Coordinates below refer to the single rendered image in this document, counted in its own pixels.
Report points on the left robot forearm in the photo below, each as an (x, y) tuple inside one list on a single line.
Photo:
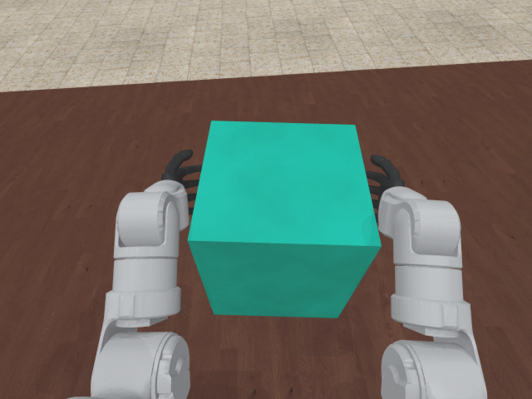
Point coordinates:
[(147, 236)]

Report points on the robot right hand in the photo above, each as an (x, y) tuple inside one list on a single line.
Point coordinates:
[(391, 179)]

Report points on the robot left hand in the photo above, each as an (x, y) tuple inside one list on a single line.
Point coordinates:
[(173, 172)]

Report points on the right robot upper arm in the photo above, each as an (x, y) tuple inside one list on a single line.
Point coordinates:
[(430, 370)]

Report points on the carton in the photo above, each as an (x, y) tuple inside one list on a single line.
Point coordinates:
[(283, 223)]

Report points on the left robot upper arm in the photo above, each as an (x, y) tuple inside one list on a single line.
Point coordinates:
[(142, 365)]

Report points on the right robot forearm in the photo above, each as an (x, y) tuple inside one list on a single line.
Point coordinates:
[(428, 294)]

